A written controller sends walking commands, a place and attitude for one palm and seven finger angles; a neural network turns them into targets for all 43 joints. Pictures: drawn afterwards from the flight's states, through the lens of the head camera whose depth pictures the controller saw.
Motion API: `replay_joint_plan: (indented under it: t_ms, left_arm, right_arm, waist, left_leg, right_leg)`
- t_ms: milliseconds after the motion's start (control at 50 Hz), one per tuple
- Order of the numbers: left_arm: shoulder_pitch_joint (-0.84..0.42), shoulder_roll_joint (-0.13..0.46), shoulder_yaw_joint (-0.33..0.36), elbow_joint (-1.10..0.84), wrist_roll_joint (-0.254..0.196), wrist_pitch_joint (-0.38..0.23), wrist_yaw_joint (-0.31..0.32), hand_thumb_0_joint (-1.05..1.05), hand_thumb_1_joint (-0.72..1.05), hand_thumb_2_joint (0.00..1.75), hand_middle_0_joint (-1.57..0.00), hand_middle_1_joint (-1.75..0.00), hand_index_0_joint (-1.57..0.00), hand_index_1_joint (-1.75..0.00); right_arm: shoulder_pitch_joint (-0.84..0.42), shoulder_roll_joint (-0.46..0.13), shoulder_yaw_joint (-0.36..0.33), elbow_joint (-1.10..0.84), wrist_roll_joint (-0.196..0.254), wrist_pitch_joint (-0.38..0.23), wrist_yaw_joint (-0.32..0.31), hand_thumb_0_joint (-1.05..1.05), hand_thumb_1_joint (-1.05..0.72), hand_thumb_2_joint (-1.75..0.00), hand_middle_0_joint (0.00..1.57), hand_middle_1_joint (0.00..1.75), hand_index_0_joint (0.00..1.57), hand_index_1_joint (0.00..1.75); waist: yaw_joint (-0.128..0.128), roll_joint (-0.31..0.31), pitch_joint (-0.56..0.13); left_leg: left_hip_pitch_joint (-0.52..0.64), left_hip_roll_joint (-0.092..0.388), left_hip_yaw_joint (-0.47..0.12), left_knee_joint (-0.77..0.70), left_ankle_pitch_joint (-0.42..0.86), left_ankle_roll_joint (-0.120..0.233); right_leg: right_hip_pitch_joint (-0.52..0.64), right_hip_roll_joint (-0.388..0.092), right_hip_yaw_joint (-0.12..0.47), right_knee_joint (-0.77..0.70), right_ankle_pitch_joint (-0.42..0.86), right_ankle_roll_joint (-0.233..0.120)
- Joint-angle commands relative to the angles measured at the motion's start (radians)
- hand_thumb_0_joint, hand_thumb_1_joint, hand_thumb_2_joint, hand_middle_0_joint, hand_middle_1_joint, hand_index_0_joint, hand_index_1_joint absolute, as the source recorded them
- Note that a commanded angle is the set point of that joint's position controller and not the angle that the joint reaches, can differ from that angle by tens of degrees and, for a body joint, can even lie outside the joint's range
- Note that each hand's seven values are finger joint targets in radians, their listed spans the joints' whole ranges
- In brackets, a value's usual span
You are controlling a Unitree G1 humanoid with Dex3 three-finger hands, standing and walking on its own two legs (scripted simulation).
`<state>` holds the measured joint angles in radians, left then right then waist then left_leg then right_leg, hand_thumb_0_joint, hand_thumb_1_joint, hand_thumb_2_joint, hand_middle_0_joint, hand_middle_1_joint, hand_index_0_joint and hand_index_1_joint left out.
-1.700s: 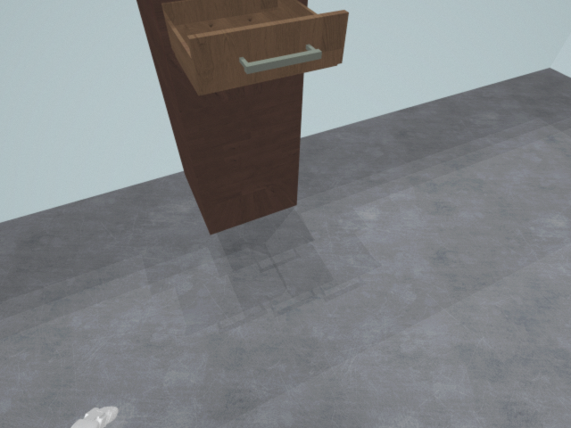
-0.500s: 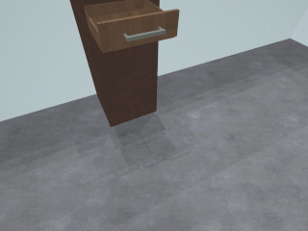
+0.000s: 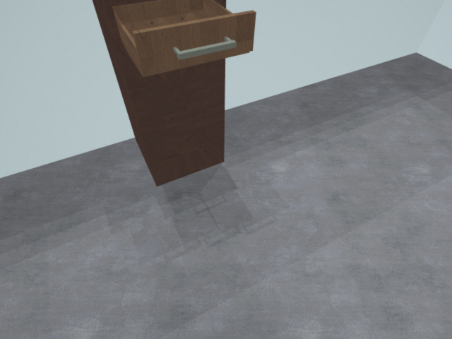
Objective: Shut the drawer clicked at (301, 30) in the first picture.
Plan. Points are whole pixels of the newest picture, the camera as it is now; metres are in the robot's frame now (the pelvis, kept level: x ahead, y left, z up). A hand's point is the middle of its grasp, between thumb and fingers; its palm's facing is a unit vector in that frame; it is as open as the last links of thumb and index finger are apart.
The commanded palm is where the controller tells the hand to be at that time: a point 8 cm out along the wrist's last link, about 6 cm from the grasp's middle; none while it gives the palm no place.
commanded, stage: walk to a spot facing it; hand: left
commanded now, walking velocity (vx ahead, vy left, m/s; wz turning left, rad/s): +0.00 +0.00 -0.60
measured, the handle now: (204, 47) +0.88 +0.13 +0.10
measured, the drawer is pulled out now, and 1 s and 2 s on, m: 0.25 0.25 0.25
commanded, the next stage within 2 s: none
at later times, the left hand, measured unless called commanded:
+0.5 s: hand out of the picture +0.04 +0.14 -0.15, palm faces -0.16 -0.96 -0.24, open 7.4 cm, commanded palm none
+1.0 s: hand (150, 302) +0.23 +0.19 -0.18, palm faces -0.42 -0.89 -0.20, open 7.4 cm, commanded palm none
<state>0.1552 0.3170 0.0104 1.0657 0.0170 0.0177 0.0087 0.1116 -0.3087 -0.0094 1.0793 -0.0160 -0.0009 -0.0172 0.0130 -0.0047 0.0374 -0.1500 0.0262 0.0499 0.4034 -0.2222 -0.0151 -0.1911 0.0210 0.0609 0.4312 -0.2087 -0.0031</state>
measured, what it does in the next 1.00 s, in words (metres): walks ahead, turning right: left foot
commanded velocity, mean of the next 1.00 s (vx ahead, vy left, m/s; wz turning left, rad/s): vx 0.23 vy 0.00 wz -0.60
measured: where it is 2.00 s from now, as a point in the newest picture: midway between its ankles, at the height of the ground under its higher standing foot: (286, 299)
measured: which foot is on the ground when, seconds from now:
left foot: down 0.00-0.24, up 0.26-0.86, down 0.88-1.00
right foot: down 0.00-0.88, up 0.90-1.00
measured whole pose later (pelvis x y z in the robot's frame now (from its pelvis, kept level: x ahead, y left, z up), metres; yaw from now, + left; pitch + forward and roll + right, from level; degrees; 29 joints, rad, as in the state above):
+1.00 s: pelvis +0.12 +0.00 +0.00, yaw -32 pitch +0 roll -1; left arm 0.36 0.26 0.11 0.99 0.04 0.01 -0.03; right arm 0.24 -0.16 -0.02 0.89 -0.03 -0.06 -0.01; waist 0.04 -0.05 -0.02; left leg -0.18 0.02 0.11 0.48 -0.30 0.04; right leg -0.45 0.04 0.05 1.08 -0.35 -0.01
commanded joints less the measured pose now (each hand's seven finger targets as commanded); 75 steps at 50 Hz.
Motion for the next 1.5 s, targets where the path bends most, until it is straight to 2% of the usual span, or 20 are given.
replay_joint_plan:
  t_ms: [0,100,160,200,220,260,380,680,800,820,860,880,1020,1260,1340,1380,1400,1420,1440,1480]
  left_arm:
    - [0.016,0.119,0.036,-0.102,0.0,0.012,0.002,0.0,0.9,0.9,-0.2,-0.3,-0.2,-0.3]
    - [0.053,0.064,0.053,-0.156,0.002,0.033,-0.012,0.0,0.9,0.9,-0.2,-0.3,-0.2,-0.3]
    - [0.118,0.037,0.064,-0.166,0.002,0.031,-0.02,0.0,0.9,0.9,-0.2,-0.3,-0.2,-0.3]
    - [0.223,0.069,0.08,-0.144,0.012,0.015,-0.02,0.0,0.9,0.9,-0.2,-0.3,-0.2,-0.3]
    - [0.225,0.179,0.099,-0.154,0.025,-0.004,-0.003,0.0,0.9,0.9,-0.2,-0.3,-0.2,-0.3]
    - [0.208,0.163,0.1,-0.174,0.003,0.001,0.012,0.0,0.9,0.9,-0.2,-0.3,-0.2,-0.3]
    - [0.188,0.077,0.091,-0.18,-0.004,-0.038,0.001,0.0,0.9,0.9,-0.2,-0.3,-0.2,-0.3]
    - [0.295,0.064,0.096,-0.146,0.01,-0.06,-0.006,0.0,0.9,0.9,-0.2,-0.3,-0.2,-0.3]
    - [0.189,0.082,0.106,-0.181,0.006,-0.051,-0.003,0.0,0.9,0.9,-0.2,-0.3,-0.2,-0.3]
    - [0.156,0.056,0.104,-0.198,0.005,-0.05,-0.005,0.0,0.9,0.9,-0.2,-0.3,-0.2,-0.3]
    - [0.175,-0.032,0.092,-0.219,-0.005,-0.056,-0.022,0.0,0.9,0.9,-0.2,-0.3,-0.2,-0.3]
    - [0.144,0.001,0.098,-0.228,0.005,-0.059,-0.025,0.0,0.9,0.9,-0.2,-0.3,-0.2,-0.3]
    - [0.176,-0.068,0.097,-0.159,0.022,-0.011,-0.054,0.0,0.9,0.9,-0.2,-0.3,-0.2,-0.3]
    - [-0.16,-0.125,0.056,-0.225,0.014,-0.008,-0.069,0.0,0.9,0.9,-0.2,-0.3,-0.2,-0.3]
    - [-0.031,-0.087,0.064,-0.184,0.013,-0.029,-0.054,0.0,0.9,0.9,-0.2,-0.3,-0.2,-0.3]
    - [0.177,-0.012,0.089,-0.125,0.02,-0.05,-0.042,0.0,0.9,0.9,-0.2,-0.3,-0.2,-0.3]
    - [0.302,0.074,0.108,-0.093,0.02,-0.054,-0.033,0.0,0.9,0.9,-0.2,-0.3,-0.2,-0.3]
    - [0.354,0.142,0.118,-0.084,-0.002,-0.058,-0.019,0.0,0.9,0.9,-0.2,-0.3,-0.2,-0.3]
    - [0.309,0.15,0.123,-0.095,-0.02,-0.049,-0.009,0.0,0.9,0.9,-0.2,-0.3,-0.2,-0.3]
    - [0.166,0.063,0.099,-0.117,-0.017,-0.059,-0.001,0.0,0.9,0.9,-0.2,-0.3,-0.2,-0.3]
  right_arm:
    - [0.055,-0.133,-0.041,-0.087,0.002,0.004,-0.016,0.0,-0.9,-0.9,0.2,0.3,0.2,0.3]
    - [0.024,-0.153,-0.073,-0.15,-0.002,0.003,-0.015,0.0,-0.9,-0.9,0.2,0.3,0.2,0.3]
    - [-0.024,-0.139,-0.082,-0.185,-0.008,0.003,-0.014,0.0,-0.9,-0.9,0.2,0.3,0.2,0.3]
    - [-0.037,-0.113,-0.085,-0.196,0.0,0.015,-0.011,0.0,-0.9,-0.9,0.2,0.3,0.2,0.3]
    - [0.01,-0.021,-0.068,-0.222,0.004,0.021,-0.007,0.0,-0.9,-0.9,0.2,0.3,0.2,0.3]
    - [0.007,-0.036,-0.073,-0.229,0.007,0.032,-0.007,0.0,-0.9,-0.9,0.2,0.3,0.2,0.3]
    - [0.007,-0.033,-0.078,-0.198,-0.013,0.012,0.018,0.0,-0.9,-0.9,0.2,0.3,0.2,0.3]
    - [-0.083,0.01,-0.068,-0.284,-0.005,-0.027,0.024,0.0,-0.9,-0.9,0.2,0.3,0.2,0.3]
    - [0.047,0.006,-0.07,-0.269,0.008,-0.051,0.013,0.0,-0.9,-0.9,0.2,0.3,0.2,0.3]
    - [0.154,-0.024,-0.076,-0.236,0.011,-0.059,0.0,0.0,-0.9,-0.9,0.2,0.3,0.2,0.3]
    - [0.334,-0.179,-0.107,-0.201,-0.005,-0.061,-0.011,0.0,-0.9,-0.9,0.2,0.3,0.2,0.3]
    - [0.287,-0.157,-0.098,-0.226,-0.002,-0.053,-0.009,0.0,-0.9,-0.9,0.2,0.3,0.2,0.3]
    - [0.272,0.03,-0.036,-0.171,0.002,-0.096,-0.021,0.0,-0.9,-0.9,0.2,0.3,0.2,0.3]
    - [0.506,0.053,-0.018,-0.038,-0.012,-0.093,-0.036,0.0,-0.9,-0.9,0.2,0.3,0.2,0.3]
    - [0.483,-0.018,-0.042,-0.033,-0.005,-0.083,-0.032,0.0,-0.9,-0.9,0.2,0.3,0.2,0.3]
    - [0.431,-0.031,-0.047,-0.058,0.005,-0.08,-0.022,0.0,-0.9,-0.9,0.2,0.3,0.2,0.3]
    - [0.401,0.014,-0.039,-0.086,0.024,-0.08,-0.011,0.0,-0.9,-0.9,0.2,0.3,0.2,0.3]
    - [0.388,0.076,-0.036,-0.124,0.03,-0.089,-0.015,0.0,-0.9,-0.9,0.2,0.3,0.2,0.3]
    - [0.3,0.043,-0.047,-0.151,0.022,-0.087,-0.016,0.0,-0.9,-0.9,0.2,0.3,0.2,0.3]
    - [0.298,0.07,-0.05,-0.142,0.008,-0.07,-0.005,0.0,-0.9,-0.9,0.2,0.3,0.2,0.3]
  waist:
    - [-0.022,0.037,-0.052]
    - [-0.005,0.207,-0.029]
    - [0.036,0.178,-0.033]
    - [0.085,-0.023,-0.052]
    - [0.065,-0.388,-0.037]
    - [0.043,-0.252,-0.061]
    - [0.024,-0.05,-0.055]
    - [0.065,-0.119,-0.018]
    - [-0.007,-0.137,-0.024]
    - [-0.056,-0.08,-0.054]
    - [-0.107,0.331,-0.12]
    - [-0.088,0.225,-0.037]
    - [0.017,0.146,0.069]
    - [-0.069,0.129,0.14]
    - [0.005,0.184,-0.009]
    - [0.109,0.189,-0.133]
    - [0.17,0.043,-0.224]
    - [0.141,-0.089,-0.33]
    - [0.137,-0.003,-0.253]
    - [0.034,0.004,-0.066]
  left_leg:
    - [0.055,0.152,-0.061,-0.006,0.15,0.035]
    - [-0.012,0.342,-0.142,-0.088,0.228,0.174]
    - [-0.073,0.333,-0.049,0.017,0.284,0.15]
    - [-0.169,0.213,0.068,0.304,0.079,0.039]
    - [-0.394,0.043,0.117,0.566,-0.321,-0.036]
    - [-0.39,0.043,-0.075,0.742,-0.312,-0.02]
    - [-0.453,0.067,-0.07,0.733,-0.064,-0.044]
    - [-0.427,0.021,-0.058,0.422,-0.106,-0.049]
    - [-0.037,-0.031,-0.046,0.105,-0.056,-0.02]
    - [0.163,0.008,-0.073,0.007,-0.054,-0.012]
    - [0.372,0.433,-0.567,-0.209,-0.405,0.094]
    - [0.23,0.479,-0.599,-0.242,-0.451,0.146]
    - [0.05,0.234,-0.031,-0.181,0.323,-0.04]
    - [0.263,0.253,0.148,-0.139,0.732,0.036]
    - [0.304,0.275,0.235,0.132,1.243,0.035]
    - [0.093,0.286,0.226,0.47,1.048,0.016]
    - [-0.207,0.204,0.243,0.792,0.419,-0.002]
    - [-0.474,0.047,0.15,1.137,-0.356,-0.041]
    - [-0.535,0.081,-0.001,1.162,-0.301,-0.005]
    - [-0.514,0.153,-0.037,1.049,-0.13,-0.02]
  right_leg:
    - [-0.116,-0.078,0.078,0.067,0.223,-0.013]
    - [-0.209,-0.024,-0.038,0.447,-0.26,0.021]
    - [-0.112,-0.069,-0.049,0.363,-0.237,0.012]
    - [0.022,-0.09,-0.016,0.058,0.054,0.013]
    - [0.085,-0.314,0.381,-0.111,0.299,-0.049]
    - [0.02,-0.344,0.413,-0.168,0.182,-0.166]
    - [0.077,-0.219,0.359,-0.212,-0.159,-0.141]
    - [0.088,-0.189,0.452,-0.222,-0.156,-0.2]
    - [-0.138,-0.115,0.415,-0.096,-0.101,-0.155]
    - [-0.261,-0.059,0.36,0.01,-0.115,-0.122]
    - [-0.573,0.1,0.062,0.521,-0.363,-0.024]
    - [-0.577,0.011,0.046,0.629,-0.317,-0.01]
    - [-0.524,-0.062,-0.032,0.837,0.034,0.016]
    - [-0.59,-0.048,-0.226,0.472,0.046,-0.02]
    - [-0.275,0.064,-0.313,0.263,-0.045,-0.088]
    - [0.128,0.032,-0.245,0.125,0.014,-0.136]
    - [0.426,-0.184,0.023,0.089,0.094,-0.238]
    - [0.576,-0.444,0.514,0.018,0.298,-0.364]
    - [0.485,-0.45,0.478,-0.072,0.229,-0.38]
    - [0.2,-0.365,0.286,-0.119,0.279,-0.176]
